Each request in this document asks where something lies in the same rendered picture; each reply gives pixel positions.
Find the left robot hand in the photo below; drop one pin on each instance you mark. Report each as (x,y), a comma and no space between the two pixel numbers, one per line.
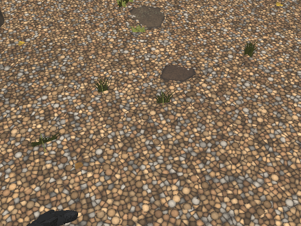
(55,218)

